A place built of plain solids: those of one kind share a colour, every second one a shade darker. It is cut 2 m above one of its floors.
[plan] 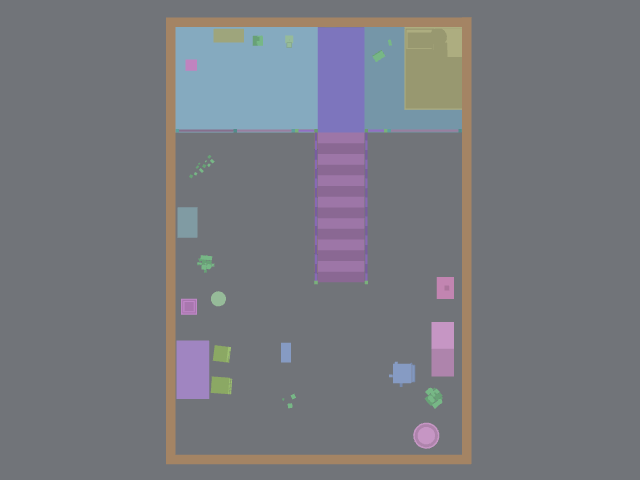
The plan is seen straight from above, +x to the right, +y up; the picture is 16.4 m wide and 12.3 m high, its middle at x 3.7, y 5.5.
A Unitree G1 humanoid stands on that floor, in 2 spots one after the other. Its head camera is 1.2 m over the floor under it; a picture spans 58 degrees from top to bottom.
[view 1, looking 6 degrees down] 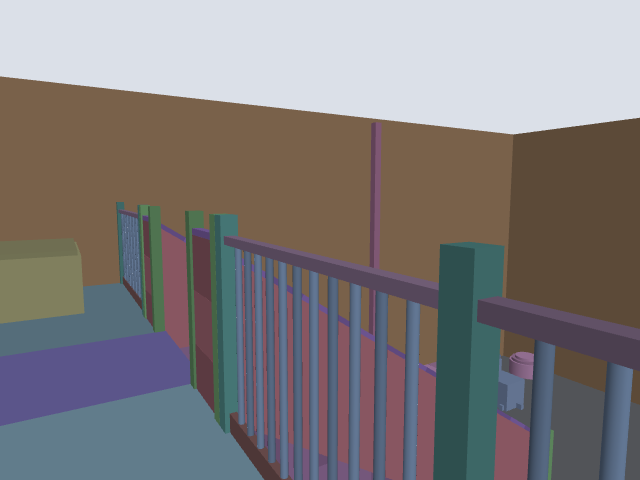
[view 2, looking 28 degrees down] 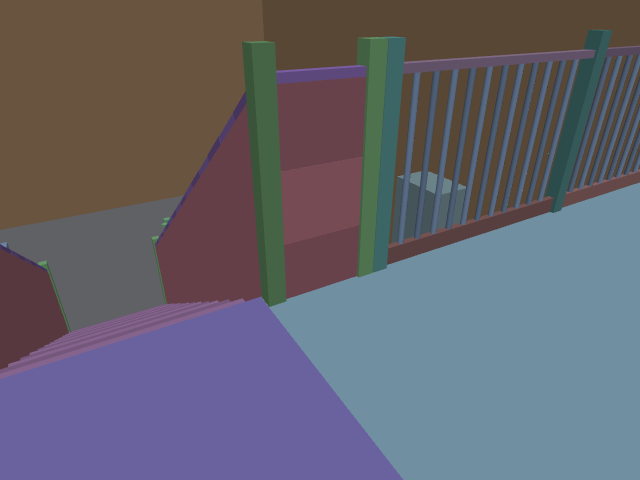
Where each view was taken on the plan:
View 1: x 0.95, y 9.00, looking -31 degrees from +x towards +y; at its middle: wall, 7.49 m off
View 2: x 4.24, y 9.85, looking -120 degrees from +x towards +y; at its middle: guard_panel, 1.99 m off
